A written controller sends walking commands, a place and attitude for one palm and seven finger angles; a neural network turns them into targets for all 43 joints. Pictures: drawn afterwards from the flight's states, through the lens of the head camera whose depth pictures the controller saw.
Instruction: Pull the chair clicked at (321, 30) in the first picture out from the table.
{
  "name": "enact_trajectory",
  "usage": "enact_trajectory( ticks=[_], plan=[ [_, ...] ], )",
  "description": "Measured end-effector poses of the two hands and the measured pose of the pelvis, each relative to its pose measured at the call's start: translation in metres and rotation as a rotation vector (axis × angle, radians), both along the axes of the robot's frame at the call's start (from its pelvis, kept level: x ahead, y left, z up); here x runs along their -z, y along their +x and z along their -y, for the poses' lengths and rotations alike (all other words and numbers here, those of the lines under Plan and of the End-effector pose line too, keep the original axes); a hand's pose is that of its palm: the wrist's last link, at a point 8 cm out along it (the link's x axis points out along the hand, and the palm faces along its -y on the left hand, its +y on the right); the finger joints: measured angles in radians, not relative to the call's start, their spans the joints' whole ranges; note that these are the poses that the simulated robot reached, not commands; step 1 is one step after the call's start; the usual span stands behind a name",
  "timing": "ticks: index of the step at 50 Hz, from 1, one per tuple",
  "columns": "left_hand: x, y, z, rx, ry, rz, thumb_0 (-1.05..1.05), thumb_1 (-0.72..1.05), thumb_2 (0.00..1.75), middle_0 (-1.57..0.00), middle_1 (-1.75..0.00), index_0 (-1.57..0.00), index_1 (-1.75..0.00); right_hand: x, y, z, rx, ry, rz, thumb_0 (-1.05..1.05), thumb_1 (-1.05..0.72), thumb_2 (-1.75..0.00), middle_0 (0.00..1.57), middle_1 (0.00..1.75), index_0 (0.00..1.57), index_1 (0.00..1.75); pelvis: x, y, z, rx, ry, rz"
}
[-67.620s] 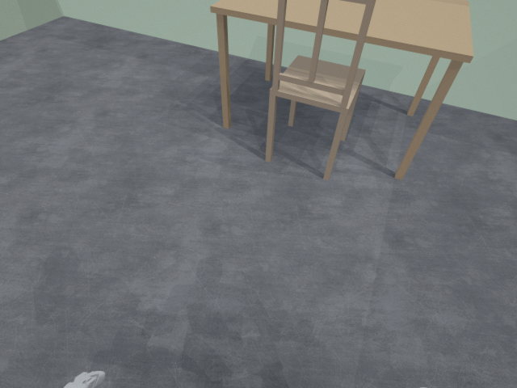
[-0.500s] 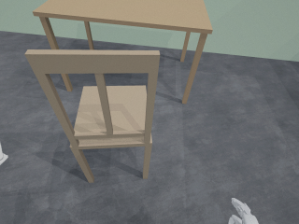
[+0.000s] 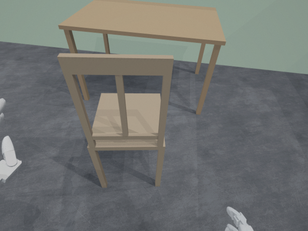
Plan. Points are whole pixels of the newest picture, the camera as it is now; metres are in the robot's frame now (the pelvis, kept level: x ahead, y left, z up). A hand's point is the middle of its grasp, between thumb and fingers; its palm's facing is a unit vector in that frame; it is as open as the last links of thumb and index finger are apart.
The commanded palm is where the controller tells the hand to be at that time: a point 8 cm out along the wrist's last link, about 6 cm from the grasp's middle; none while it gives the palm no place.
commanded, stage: stop stepping back and stand still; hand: left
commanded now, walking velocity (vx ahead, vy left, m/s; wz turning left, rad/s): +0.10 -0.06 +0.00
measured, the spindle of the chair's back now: (122, 108) +0.58 +0.15 -0.05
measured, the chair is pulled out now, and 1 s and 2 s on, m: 0.61 0.61 0.61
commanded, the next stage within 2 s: let the arm hang, fingers relaxed in 0.08 s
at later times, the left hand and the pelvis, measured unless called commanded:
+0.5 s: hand out of the picture +0.10 +0.14 -0.15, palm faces +0.11 -0.99 -0.11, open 6.9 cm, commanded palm none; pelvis +0.00 -0.02 +0.00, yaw +4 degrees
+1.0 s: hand out of the picture -0.05 +0.15 -0.16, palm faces +0.08 -0.98 -0.19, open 7.4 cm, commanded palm none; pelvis -0.01 -0.02 +0.01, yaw +3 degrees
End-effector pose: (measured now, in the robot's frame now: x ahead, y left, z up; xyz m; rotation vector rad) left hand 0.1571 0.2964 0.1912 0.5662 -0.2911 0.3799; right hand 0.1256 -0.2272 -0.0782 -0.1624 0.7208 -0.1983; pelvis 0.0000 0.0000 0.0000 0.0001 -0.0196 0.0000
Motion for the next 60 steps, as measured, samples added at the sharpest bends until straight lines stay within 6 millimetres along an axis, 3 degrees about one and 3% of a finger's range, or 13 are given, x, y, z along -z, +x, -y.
enact_trajectory(
  ticks=[6,10,11,13,16,19,22,24,30,40,49,60],
  plan=[
    [0.000,-0.002,0.000,-0.011,0.019,-0.025,0.02,0.89,0.89,-0.21,-0.30,-0.22,-0.30,0.010,0.010,-0.006,-0.043,0.035,-0.033,0.01,-0.90,-0.90,0.20,0.30,0.21,0.30,0.001,0.001,0.004,0.003,-0.029,-0.006],
    [0.018,0.007,-0.005,-0.034,-0.040,-0.071,0.01,0.89,0.90,-0.21,-0.30,-0.21,-0.30,0.010,0.013,0.000,-0.040,0.017,-0.049,0.01,-0.90,-0.90,0.20,0.30,0.21,0.30,0.000,0.007,0.000,0.004,-0.018,-0.011],
    [0.038,0.014,-0.007,-0.038,-0.070,-0.142,0.01,0.89,0.90,-0.20,-0.30,-0.21,-0.30,0.013,0.013,0.003,-0.051,0.018,-0.064,0.01,-0.90,-0.90,0.20,0.30,0.21,0.30,0.001,0.008,-0.002,-0.005,-0.010,-0.022],
    [0.096,0.027,-0.008,-0.077,-0.196,-0.362,0.01,0.90,0.90,-0.20,-0.30,-0.21,-0.30,0.025,0.009,0.006,-0.067,0.020,-0.129,0.01,-0.90,-0.90,0.20,0.30,0.20,0.30,0.002,0.007,-0.004,-0.023,0.004,-0.037],
    [0.193,0.022,0.017,-0.113,-0.381,-0.740,0.01,0.91,0.90,-0.19,-0.30,-0.20,-0.30,0.040,-0.003,0.008,-0.084,0.026,-0.228,0.00,-0.90,-0.90,0.20,0.30,0.20,0.30,0.004,0.004,-0.001,-0.039,0.024,-0.043],
    [0.269,-0.014,0.065,-0.077,-0.500,-1.046,0.01,0.91,0.90,-0.19,-0.30,-0.20,-0.30,0.051,-0.021,0.011,-0.078,0.043,-0.312,0.00,-0.90,-0.90,0.20,0.30,0.20,0.30,0.008,0.001,0.008,-0.032,0.042,-0.021],
    [0.313,-0.068,0.111,-0.047,-0.623,-1.292,0.01,0.92,0.89,-0.19,-0.30,-0.20,-0.30,0.053,-0.045,0.016,-0.042,0.053,-0.400,0.00,-0.90,-0.90,0.20,0.30,0.20,0.30,0.005,0.003,0.013,-0.050,0.016,-0.003],
    [0.316,-0.076,0.113,-0.108,-0.706,-1.250,-0.05,0.98,0.89,-0.20,-0.30,-0.21,-0.30,0.053,-0.063,0.017,-0.042,0.043,-0.473,0.00,-0.90,-0.90,0.20,0.30,0.20,0.30,0.002,0.003,0.017,-0.065,0.008,0.001],
    [0.319,-0.102,0.096,-0.170,-0.650,-1.342,-0.07,0.98,0.89,-0.21,-0.30,-0.21,-0.30,0.056,-0.108,0.019,-0.019,0.049,-0.607,0.00,-0.91,-0.90,0.20,0.30,0.20,0.30,-0.004,-0.001,0.023,-0.058,-0.004,0.012],
    [0.315,-0.172,0.079,-0.315,-0.618,-1.522,-0.01,0.92,0.89,-0.20,-0.30,-0.20,-0.30,0.067,-0.155,0.008,0.001,0.112,-0.708,0.00,-0.90,-0.90,0.20,0.30,0.20,0.29,-0.007,-0.008,0.022,-0.050,-0.003,0.022],
    [0.324,-0.208,0.098,-0.331,-0.683,-1.615,0.01,0.91,0.90,-0.20,-0.30,-0.20,-0.30,0.066,-0.176,-0.002,0.016,0.123,-0.760,0.00,-0.90,-0.90,0.20,0.30,0.20,0.29,-0.007,-0.008,0.020,-0.045,-0.004,0.019],
    [0.331,-0.207,0.119,-0.282,-0.744,-1.633,0.01,0.91,0.89,-0.20,-0.30,-0.20,-0.30,0.064,-0.175,-0.016,0.029,0.125,-0.755,0.00,-0.90,-0.90,0.20,0.30,0.20,0.29,-0.007,-0.006,0.013,-0.041,-0.001,0.014]
  ],
)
